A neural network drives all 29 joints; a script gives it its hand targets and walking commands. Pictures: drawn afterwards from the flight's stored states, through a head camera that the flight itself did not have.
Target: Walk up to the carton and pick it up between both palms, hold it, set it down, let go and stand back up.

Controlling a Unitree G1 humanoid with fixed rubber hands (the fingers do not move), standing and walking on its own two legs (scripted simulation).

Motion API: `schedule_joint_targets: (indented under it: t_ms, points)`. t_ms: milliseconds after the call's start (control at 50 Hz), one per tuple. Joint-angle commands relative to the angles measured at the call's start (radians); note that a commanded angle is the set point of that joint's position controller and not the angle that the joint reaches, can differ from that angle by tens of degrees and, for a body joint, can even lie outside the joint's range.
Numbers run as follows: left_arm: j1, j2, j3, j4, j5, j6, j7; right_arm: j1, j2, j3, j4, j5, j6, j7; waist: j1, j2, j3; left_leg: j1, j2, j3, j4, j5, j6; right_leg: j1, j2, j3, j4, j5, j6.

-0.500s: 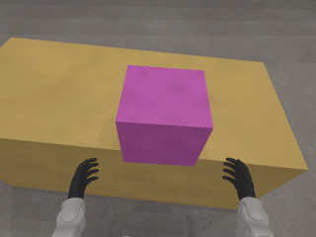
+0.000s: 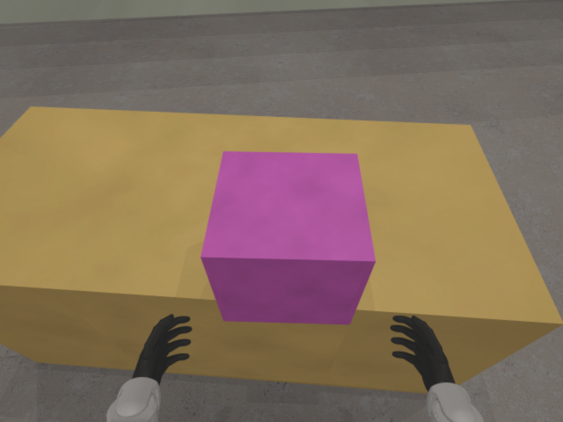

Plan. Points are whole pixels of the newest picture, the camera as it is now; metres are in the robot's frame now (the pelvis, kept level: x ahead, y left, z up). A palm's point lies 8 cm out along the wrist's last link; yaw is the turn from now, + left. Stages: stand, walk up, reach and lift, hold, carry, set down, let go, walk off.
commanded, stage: set down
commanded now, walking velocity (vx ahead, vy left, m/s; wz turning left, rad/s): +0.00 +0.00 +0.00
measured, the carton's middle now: (288, 240) +0.42 +0.01 -0.04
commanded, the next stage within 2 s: let go in 0.50 s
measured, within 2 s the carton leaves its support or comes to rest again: neither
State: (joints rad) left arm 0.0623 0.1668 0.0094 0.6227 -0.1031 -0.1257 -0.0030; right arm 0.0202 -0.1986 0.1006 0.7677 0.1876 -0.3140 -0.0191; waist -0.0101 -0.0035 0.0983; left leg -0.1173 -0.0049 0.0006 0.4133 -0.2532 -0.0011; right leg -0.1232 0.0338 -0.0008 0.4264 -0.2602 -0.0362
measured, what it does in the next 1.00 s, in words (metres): stands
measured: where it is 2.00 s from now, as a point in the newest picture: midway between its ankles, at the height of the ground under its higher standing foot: outside the picture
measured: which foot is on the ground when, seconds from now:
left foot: down 0.00-1.00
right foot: down 0.00-1.00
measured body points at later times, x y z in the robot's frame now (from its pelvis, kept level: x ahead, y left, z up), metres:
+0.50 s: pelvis +0.00 +0.01 +0.00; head +0.01 +0.01 +0.45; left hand +0.18 +0.22 -0.08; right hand +0.19 -0.21 -0.08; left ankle -0.02 +0.12 -0.74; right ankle -0.02 -0.10 -0.74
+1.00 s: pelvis -0.03 +0.02 +0.00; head -0.01 +0.03 +0.45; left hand +0.15 +0.23 -0.09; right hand +0.15 -0.20 -0.09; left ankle -0.02 +0.12 -0.74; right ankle -0.02 -0.10 -0.74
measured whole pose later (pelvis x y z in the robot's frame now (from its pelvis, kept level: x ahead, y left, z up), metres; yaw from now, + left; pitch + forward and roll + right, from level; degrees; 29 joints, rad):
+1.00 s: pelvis -0.03 +0.02 +0.00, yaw -1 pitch -4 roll +0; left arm 0.14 0.19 -0.06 0.52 -0.06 0.09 0.08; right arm 0.09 -0.16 -0.02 0.75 0.02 -0.15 0.06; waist 0.01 -0.04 0.11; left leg -0.16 -0.01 0.02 0.44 -0.22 0.02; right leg -0.15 0.02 0.01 0.42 -0.21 -0.01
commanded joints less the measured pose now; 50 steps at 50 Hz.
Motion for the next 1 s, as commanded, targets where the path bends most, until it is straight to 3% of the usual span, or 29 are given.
schedule_joint_targets:
  t_ms: [0,40,60,100,140,160,200,220,240,260,300,380,400,460,480,520,580,600,640,720,740,780,800,820,840,880,900,920,980]
  points:
    - [-0.228,0.170,0.023,-0.342,-0.032,-0.091,0.040,-0.186,-0.133,-0.089,-0.350,-0.068,-0.071,0.012,0.013,-0.028,-0.360,0.003,-0.004,0.019,-0.031,0.324,-0.013,0.112,-0.036,0.053,-0.022,0.479,0.032]
    - [-0.148,0.200,0.023,-0.310,-0.025,-0.087,0.054,-0.108,-0.107,-0.086,-0.298,-0.066,-0.046,0.017,0.013,0.015,-0.360,0.006,0.000,0.025,-0.022,0.320,-0.016,0.114,-0.044,0.066,-0.010,0.504,0.031]
    - [-0.247,0.233,0.029,-0.401,-0.062,-0.127,0.065,-0.163,-0.110,-0.114,-0.407,-0.065,-0.068,0.019,0.021,-0.012,-0.450,-0.042,-0.004,0.037,-0.015,0.303,-0.010,0.128,-0.052,0.067,0.007,0.515,0.047]
    - [-0.006,0.170,0.027,-0.299,-0.021,-0.142,0.053,0.066,-0.053,-0.055,-0.287,-0.066,-0.085,0.019,0.008,-0.017,-0.401,-0.023,-0.007,0.025,-0.007,0.347,-0.003,0.181,-0.067,0.091,0.026,0.669,0.053]
    - [-0.133,0.244,0.052,-0.436,-0.067,-0.182,0.052,-0.057,-0.089,-0.092,-0.416,-0.027,-0.123,0.012,0.022,0.002,-0.505,-0.025,-0.011,0.028,0.007,0.405,-0.003,0.170,-0.064,0.076,0.062,0.737,0.065]
    - [0.053,0.168,0.037,-0.292,-0.021,-0.159,0.039,0.094,-0.058,-0.041,-0.250,-0.036,-0.122,0.010,0.007,0.005,-0.381,-0.005,-0.007,0.016,0.005,0.397,-0.012,0.183,-0.063,0.083,0.044,0.751,0.060]
    - [-0.055,0.205,0.038,-0.311,-0.069,-0.157,0.024,-0.033,-0.091,-0.050,-0.300,-0.012,-0.117,0.003,0.008,-0.010,-0.365,-0.040,-0.016,0.022,-0.008,0.334,0.001,0.160,-0.071,0.082,0.041,0.714,0.068]
    - [0.045,0.164,0.037,-0.144,-0.007,-0.075,0.002,0.029,-0.091,-0.025,-0.088,-0.034,-0.063,-0.001,-0.012,0.032,-0.223,-0.006,-0.006,0.011,-0.042,0.300,-0.007,0.140,-0.066,0.072,0.003,0.638,0.047]
    - [-0.101,0.240,0.066,-0.335,-0.068,-0.103,0.011,-0.099,-0.121,-0.073,-0.315,0.004,-0.084,-0.006,0.035,0.013,-0.340,-0.037,-0.010,0.024,-0.033,0.303,-0.004,0.144,-0.071,0.067,0.002,0.584,0.058]
    - [0.078,0.166,0.041,-0.238,-0.038,-0.085,0.006,0.028,-0.091,-0.023,-0.228,0.004,-0.080,-0.005,0.017,0.003,-0.225,-0.010,-0.006,0.016,-0.039,0.330,-0.007,0.147,-0.063,0.078,-0.009,0.604,0.055]
    - [0.084,0.151,0.046,-0.216,-0.019,-0.046,-0.002,0.006,-0.107,-0.025,-0.195,0.001,-0.054,-0.004,0.037,0.022,-0.201,0.026,-0.007,0.010,-0.039,0.347,-0.016,0.128,-0.053,0.060,-0.030,0.539,0.042]
    - [0.089,0.117,0.018,-0.189,0.022,0.029,0.003,-0.007,-0.150,-0.060,-0.135,-0.034,-0.004,0.012,0.014,0.036,-0.123,0.117,0.005,-0.002,-0.022,0.393,-0.036,0.007,-0.017,0.023,-0.099,0.359,0.003]
    - [0.174,0.074,0.023,-0.088,0.064,0.073,-0.005,0.054,-0.139,-0.052,-0.013,-0.070,0.021,0.015,0.009,0.026,-0.049,0.140,0.005,-0.013,-0.032,0.389,-0.043,0.008,-0.013,0.015,-0.118,0.341,-0.004]
    - [0.071,0.133,0.058,-0.268,0.058,0.077,0.008,0.015,-0.133,-0.104,-0.203,-0.095,0.008,0.015,0.032,-0.019,-0.167,0.121,-0.005,0.007,-0.034,0.353,-0.027,0.021,-0.017,0.010,-0.116,0.330,0.016]
    - [0.138,0.111,0.033,-0.228,0.093,0.092,0.019,0.058,-0.134,-0.100,-0.107,-0.114,0.017,0.020,0.022,0.010,-0.102,0.139,0.003,-0.002,-0.044,0.342,-0.031,0.013,-0.011,0.012,-0.116,0.327,0.005]
    - [-0.031,0.185,0.016,-0.338,0.043,0.074,0.054,-0.072,-0.150,-0.136,-0.234,-0.127,0.020,0.035,0.025,-0.011,-0.211,0.105,0.000,0.012,-0.034,0.312,-0.019,0.001,-0.009,0.011,-0.103,0.283,0.009]
    - [-0.046,0.198,-0.020,-0.289,0.035,0.084,0.081,-0.040,-0.120,-0.147,-0.210,-0.164,0.052,0.047,0.001,-0.014,-0.168,0.050,0.004,0.026,-0.064,0.159,0.000,-0.026,-0.028,0.029,-0.111,0.183,0.004]
    - [-0.031,0.203,-0.009,-0.434,-0.005,0.043,0.098,0.000,-0.091,-0.154,-0.368,-0.144,0.020,0.049,0.026,-0.040,-0.235,0.011,0.008,0.031,-0.070,0.153,0.009,0.015,-0.032,0.028,-0.094,0.192,0.015]
    - [-0.044,0.195,-0.058,-0.389,-0.017,0.045,0.111,-0.009,-0.090,-0.152,-0.309,-0.151,0.044,0.047,0.004,-0.028,-0.186,-0.025,0.007,0.030,-0.060,0.115,0.014,-0.005,-0.046,0.043,-0.073,0.194,0.011]
    - [0.002,0.171,-0.056,-0.280,-0.004,0.103,0.103,-0.007,-0.070,-0.154,-0.208,-0.142,0.091,0.060,0.020,0.030,-0.145,-0.037,0.014,0.027,-0.079,0.061,0.004,-0.036,-0.054,0.034,-0.087,0.076,-0.001]
    - [0.043,0.166,-0.044,-0.324,-0.008,0.112,0.107,0.030,-0.062,-0.151,-0.250,-0.124,0.094,0.062,0.034,0.031,-0.178,-0.021,0.018,0.026,-0.080,0.083,0.007,-0.010,-0.049,0.028,-0.081,0.082,-0.004]
    - [0.122,0.110,-0.047,-0.207,0.031,0.175,0.090,0.065,-0.075,-0.148,-0.105,-0.151,0.129,0.064,0.017,0.038,-0.099,0.010,0.025,0.012,-0.083,0.106,-0.007,-0.032,-0.042,0.014,-0.092,0.085,-0.012]
    - [0.002,0.147,-0.035,-0.282,0.009,0.173,0.089,-0.033,-0.098,-0.174,-0.188,-0.154,0.122,0.062,0.020,0.036,-0.175,0.000,0.021,0.015,-0.071,0.107,-0.007,-0.052,-0.044,0.012,-0.094,0.073,-0.008]
    - [0.102,0.121,-0.043,-0.206,0.033,0.212,0.082,0.042,-0.095,-0.156,-0.101,-0.161,0.147,0.061,0.005,0.040,-0.105,0.029,0.024,0.009,-0.077,0.115,-0.013,-0.051,-0.036,0.005,-0.099,0.075,-0.013]
    - [0.019,0.136,-0.037,-0.319,0.006,0.174,0.094,-0.041,-0.115,-0.176,-0.226,-0.148,0.114,0.067,0.033,0.043,-0.185,0.008,0.028,0.004,-0.067,0.165,-0.019,-0.044,-0.035,0.001,-0.089,0.090,-0.013]
    - [0.055,0.143,-0.035,-0.285,0.019,0.165,0.102,-0.011,-0.119,-0.173,-0.206,-0.148,0.107,0.071,0.030,0.035,-0.177,0.018,0.025,0.005,-0.054,0.198,-0.021,-0.028,-0.028,-0.005,-0.066,0.136,-0.011]
    - [0.132,0.102,-0.039,-0.157,0.072,0.207,0.090,0.024,-0.120,-0.151,-0.063,-0.173,0.135,0.074,0.014,0.039,-0.100,0.057,0.025,-0.001,-0.062,0.179,-0.026,-0.039,-0.024,-0.007,-0.086,0.112,-0.018]
    - [0.053,0.154,-0.008,-0.256,0.055,0.185,0.093,-0.022,-0.133,-0.190,-0.191,-0.172,0.112,0.073,0.035,0.023,-0.167,0.047,0.025,0.006,-0.060,0.188,-0.017,-0.032,-0.028,-0.006,-0.088,0.109,-0.009]
    - [0.082,0.130,-0.019,-0.201,0.076,0.209,0.090,0.015,-0.136,-0.180,-0.094,-0.186,0.115,0.072,0.022,0.023,-0.144,0.066,0.023,0.011,-0.051,0.215,-0.023,-0.037,-0.019,-0.009,-0.080,0.141,-0.012]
